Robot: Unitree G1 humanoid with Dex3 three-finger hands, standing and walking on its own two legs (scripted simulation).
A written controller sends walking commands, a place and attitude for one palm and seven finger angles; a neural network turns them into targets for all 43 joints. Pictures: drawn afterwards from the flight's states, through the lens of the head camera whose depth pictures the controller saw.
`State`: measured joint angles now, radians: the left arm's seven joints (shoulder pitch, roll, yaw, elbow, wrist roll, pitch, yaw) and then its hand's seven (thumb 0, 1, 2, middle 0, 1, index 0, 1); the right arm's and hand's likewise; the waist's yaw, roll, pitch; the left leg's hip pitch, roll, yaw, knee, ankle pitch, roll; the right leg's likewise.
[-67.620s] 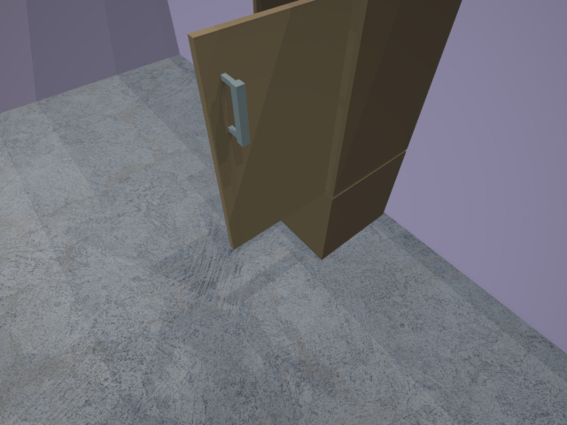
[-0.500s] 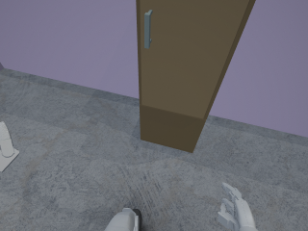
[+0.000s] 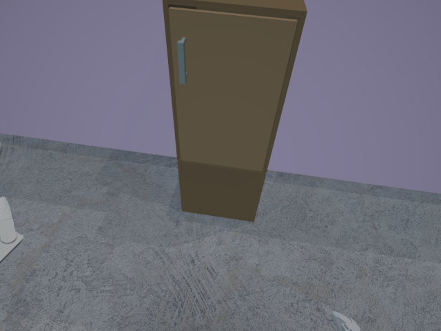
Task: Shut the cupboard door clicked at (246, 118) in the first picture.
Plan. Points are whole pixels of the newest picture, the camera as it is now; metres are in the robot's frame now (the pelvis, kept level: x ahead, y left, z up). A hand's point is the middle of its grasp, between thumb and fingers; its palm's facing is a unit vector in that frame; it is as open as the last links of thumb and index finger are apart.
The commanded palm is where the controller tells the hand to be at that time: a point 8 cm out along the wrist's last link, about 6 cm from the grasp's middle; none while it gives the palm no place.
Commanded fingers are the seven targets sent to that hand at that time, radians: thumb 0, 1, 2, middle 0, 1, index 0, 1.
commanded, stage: stop stepping back and stand still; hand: left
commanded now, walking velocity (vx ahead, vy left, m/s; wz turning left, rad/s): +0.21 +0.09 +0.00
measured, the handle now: (183, 60) +0.83 +0.14 +0.12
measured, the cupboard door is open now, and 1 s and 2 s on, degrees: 0 0 0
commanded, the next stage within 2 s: let the arm hang, fingers relaxed in 0.84 s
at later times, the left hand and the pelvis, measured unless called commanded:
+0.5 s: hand (21, 206) +0.23 +0.27 +0.18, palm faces +0.41 -0.78 -0.48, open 7.4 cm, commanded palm +0.17 +0.32 +0.18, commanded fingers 0.00 0.90 0.90 -0.20 -0.30 -0.20 -0.30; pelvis +0.02 +0.02 +0.00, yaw -1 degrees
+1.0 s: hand (26, 224) +0.25 +0.31 +0.12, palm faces +0.30 -0.81 -0.51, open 7.4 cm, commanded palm none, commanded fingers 0.00 0.90 0.90 -0.20 -0.30 -0.20 -0.30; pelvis +0.03 +0.04 +0.00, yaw -1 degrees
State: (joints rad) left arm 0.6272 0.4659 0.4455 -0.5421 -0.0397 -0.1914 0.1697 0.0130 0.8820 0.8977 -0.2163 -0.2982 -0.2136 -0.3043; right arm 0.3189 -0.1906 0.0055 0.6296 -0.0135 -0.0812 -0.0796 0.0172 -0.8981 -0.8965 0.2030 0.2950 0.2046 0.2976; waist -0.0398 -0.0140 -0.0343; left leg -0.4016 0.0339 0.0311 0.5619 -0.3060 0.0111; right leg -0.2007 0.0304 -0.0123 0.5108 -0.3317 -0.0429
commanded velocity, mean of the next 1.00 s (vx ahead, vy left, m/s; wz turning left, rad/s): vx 0.02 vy -0.01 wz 0.00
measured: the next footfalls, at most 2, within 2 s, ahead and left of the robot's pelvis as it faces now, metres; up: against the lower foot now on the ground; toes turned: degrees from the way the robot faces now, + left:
none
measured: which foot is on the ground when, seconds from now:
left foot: down 0.00-1.00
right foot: down 0.00-1.00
